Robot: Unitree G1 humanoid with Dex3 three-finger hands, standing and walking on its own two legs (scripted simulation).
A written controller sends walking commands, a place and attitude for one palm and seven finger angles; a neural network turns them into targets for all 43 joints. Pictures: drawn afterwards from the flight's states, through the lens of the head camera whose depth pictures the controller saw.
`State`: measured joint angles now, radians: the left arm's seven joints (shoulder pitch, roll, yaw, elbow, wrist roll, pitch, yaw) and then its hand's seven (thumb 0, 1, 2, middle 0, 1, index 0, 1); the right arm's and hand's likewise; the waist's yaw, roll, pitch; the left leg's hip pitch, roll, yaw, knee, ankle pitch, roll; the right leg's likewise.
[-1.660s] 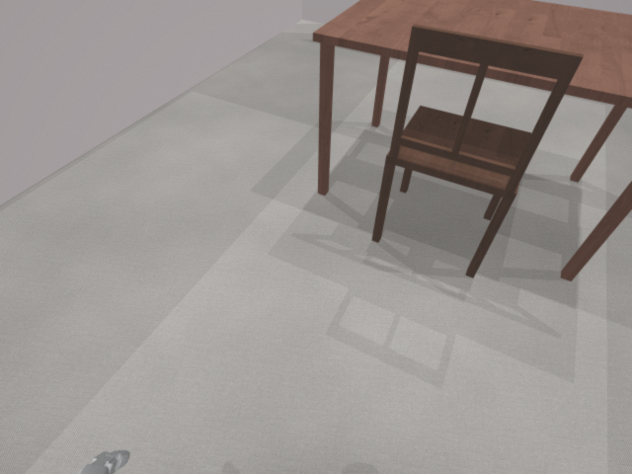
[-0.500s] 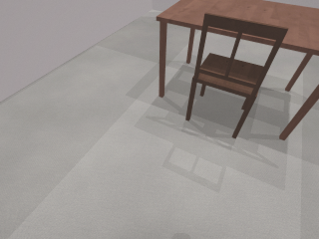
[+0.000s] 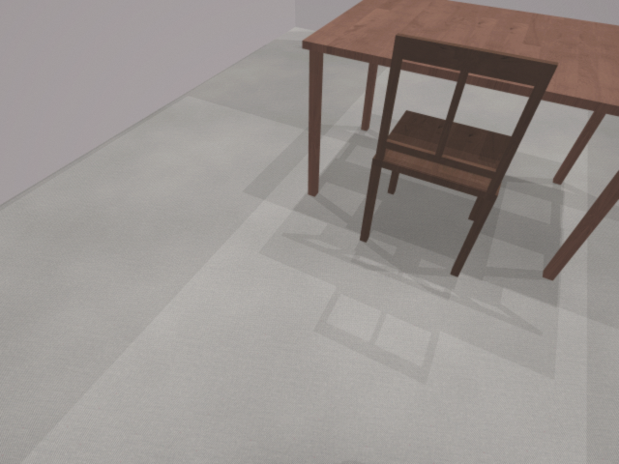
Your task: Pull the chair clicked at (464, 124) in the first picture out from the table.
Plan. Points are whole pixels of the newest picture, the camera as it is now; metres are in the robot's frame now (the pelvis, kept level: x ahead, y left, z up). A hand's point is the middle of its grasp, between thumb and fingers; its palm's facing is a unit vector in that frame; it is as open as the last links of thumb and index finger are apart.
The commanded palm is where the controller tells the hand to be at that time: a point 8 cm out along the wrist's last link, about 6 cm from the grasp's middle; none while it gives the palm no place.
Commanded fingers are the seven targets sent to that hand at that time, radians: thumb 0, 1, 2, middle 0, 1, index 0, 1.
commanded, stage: walk to a spot facing it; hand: left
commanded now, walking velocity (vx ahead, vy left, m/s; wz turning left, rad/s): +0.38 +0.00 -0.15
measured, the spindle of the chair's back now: (450, 116) +1.12 -0.37 -0.10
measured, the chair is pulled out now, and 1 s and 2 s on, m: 0.00 0.00 0.00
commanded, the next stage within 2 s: turn to face it in 0.88 s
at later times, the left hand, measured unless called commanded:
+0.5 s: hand (218, 415) +0.24 +0.17 -0.19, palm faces -0.13 -0.98 -0.16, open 7.4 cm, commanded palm none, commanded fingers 0.00 0.90 0.90 -0.20 -0.30 -0.20 -0.30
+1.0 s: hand (258, 351) +0.35 +0.12 -0.17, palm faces +0.02 -0.98 -0.18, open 7.3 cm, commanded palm none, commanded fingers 0.00 0.90 0.90 -0.20 -0.30 -0.20 -0.30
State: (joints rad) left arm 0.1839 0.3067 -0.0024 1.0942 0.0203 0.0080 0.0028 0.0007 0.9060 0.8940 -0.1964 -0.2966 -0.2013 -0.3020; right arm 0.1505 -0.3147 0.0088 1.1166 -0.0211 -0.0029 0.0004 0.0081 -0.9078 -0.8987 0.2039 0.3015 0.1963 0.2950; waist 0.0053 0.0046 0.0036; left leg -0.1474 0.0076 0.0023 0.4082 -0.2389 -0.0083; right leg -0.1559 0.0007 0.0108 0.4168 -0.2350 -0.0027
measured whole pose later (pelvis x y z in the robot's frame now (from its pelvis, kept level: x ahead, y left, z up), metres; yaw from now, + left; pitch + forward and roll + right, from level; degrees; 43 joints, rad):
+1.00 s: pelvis +0.36 -0.05 +0.00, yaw -3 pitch -1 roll -1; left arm 0.37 0.13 0.03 1.09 0.03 -0.08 0.01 0.00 0.92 0.89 -0.19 -0.30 -0.20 -0.30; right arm 0.18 -0.16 -0.06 1.02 -0.03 -0.01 0.02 0.00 -0.92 -0.90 0.20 0.30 0.19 0.29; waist 0.01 0.03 -0.01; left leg -0.61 0.14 0.05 0.90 -0.12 -0.02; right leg -0.07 0.04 -0.21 0.32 -0.25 -0.08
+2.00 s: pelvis +0.48 -0.05 -0.01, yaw -21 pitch +0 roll -1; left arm 0.24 0.17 0.07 1.01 0.02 0.05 0.00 0.00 0.91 0.89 -0.20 -0.30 -0.20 -0.30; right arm 0.28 -0.16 -0.02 1.01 -0.03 0.00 -0.03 0.01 -0.91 -0.90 0.20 0.30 0.19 0.29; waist -0.01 -0.02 0.00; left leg -0.22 0.05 0.07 0.53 -0.31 0.01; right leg -0.34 0.05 -0.03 0.65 -0.37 -0.03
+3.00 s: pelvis +0.70 -0.15 -0.01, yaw -25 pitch -1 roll +0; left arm 0.29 0.15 0.04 1.11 0.02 0.00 0.04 0.00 0.91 0.89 -0.19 -0.30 -0.20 -0.30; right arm 0.17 -0.14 -0.01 1.02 -0.01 -0.04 -0.05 -0.01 -0.95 -0.90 0.20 0.30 0.20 0.30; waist 0.03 -0.06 0.07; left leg -0.25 -0.02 0.15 0.45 -0.19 0.09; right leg -0.37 -0.05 -0.02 0.95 -0.42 0.01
